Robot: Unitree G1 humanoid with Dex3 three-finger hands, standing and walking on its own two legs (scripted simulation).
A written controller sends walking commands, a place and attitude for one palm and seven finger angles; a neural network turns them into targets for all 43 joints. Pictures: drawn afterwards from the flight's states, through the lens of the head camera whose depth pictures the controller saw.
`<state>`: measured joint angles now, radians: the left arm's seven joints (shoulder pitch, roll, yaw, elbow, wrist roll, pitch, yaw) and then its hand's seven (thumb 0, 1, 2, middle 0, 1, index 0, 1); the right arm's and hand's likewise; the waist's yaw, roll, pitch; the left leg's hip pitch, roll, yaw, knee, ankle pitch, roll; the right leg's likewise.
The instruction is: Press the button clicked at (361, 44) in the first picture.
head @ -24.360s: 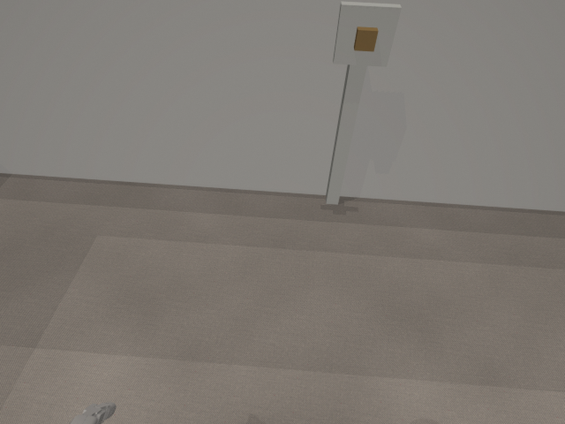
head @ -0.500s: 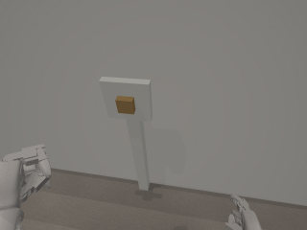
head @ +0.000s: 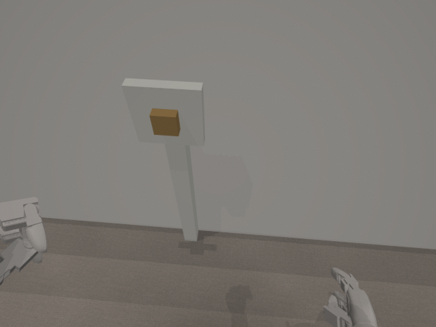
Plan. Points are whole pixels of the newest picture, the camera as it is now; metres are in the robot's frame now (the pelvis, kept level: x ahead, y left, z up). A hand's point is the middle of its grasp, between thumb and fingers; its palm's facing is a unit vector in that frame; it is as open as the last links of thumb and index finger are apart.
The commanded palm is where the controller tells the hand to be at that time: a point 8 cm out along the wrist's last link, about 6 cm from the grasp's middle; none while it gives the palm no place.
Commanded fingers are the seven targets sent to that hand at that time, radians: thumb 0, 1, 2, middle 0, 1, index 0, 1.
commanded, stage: step back with the hand held close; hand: left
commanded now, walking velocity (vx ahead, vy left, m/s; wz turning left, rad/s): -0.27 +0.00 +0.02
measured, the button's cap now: (165, 121) +0.55 +0.17 +0.04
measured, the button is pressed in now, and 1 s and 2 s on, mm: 0 0 0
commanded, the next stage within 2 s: stop stepping back and stand still in 1.00 s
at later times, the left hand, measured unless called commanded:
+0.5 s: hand out of the picture +0.12 +0.25 +0.16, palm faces +0.42 -0.76 -0.49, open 3.1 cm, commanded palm +0.05 +0.29 +0.18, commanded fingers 0.00 0.90 0.90 -1.30 -1.50 -1.30 -1.50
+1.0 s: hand out of the picture +0.04 +0.28 +0.18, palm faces +0.42 -0.81 -0.41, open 3.1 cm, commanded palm -0.02 +0.30 +0.18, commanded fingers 0.00 0.90 0.90 -1.30 -1.50 -1.30 -1.50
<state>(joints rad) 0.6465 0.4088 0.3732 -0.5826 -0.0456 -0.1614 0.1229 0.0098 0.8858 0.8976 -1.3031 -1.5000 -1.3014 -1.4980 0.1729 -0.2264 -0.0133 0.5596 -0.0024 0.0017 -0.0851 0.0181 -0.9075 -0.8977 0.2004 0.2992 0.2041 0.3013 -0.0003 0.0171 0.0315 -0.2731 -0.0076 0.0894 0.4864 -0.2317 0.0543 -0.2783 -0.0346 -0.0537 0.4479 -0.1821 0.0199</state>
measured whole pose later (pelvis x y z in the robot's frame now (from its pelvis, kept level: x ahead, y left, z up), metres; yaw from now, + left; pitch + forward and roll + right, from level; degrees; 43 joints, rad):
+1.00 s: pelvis -0.14 +0.02 +0.00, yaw +2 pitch +4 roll -7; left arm 0.60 0.44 0.43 -0.66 -0.04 -0.27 0.15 0.01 0.89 0.90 -1.31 -1.50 -1.31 -1.50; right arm 0.20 -0.15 0.00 0.63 -0.03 -0.13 -0.05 0.02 -0.91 -0.90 0.20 0.30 0.21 0.30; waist 0.01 0.01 -0.04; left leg -0.52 0.05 0.02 0.37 0.04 0.07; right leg -0.24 0.09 -0.04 0.84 -0.54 -0.02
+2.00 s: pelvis -0.38 +0.07 -0.01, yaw -5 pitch +0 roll +1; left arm 0.63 0.36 0.41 -0.59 -0.02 -0.23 0.15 0.01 0.88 0.90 -1.31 -1.50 -1.31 -1.50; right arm 0.27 -0.22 0.00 0.70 -0.02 -0.10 -0.10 0.02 -0.90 -0.90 0.20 0.30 0.21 0.30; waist 0.02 -0.04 -0.07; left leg -0.40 0.06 0.06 0.76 -0.36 0.03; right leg -0.34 -0.07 -0.11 0.61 -0.34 -0.04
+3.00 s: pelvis -0.39 +0.10 +0.00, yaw +0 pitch -1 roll +0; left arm 0.27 0.15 0.02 1.11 0.01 0.02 0.02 0.00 0.91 0.90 -0.29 -0.42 -0.29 -0.41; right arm 0.35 -0.12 0.01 1.09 -0.03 0.02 -0.02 0.01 -0.91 -0.90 0.20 0.30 0.20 0.30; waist 0.00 0.03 0.04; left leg -0.18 0.03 0.06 0.43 -0.23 -0.01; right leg -0.25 -0.06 -0.14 0.42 -0.14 -0.01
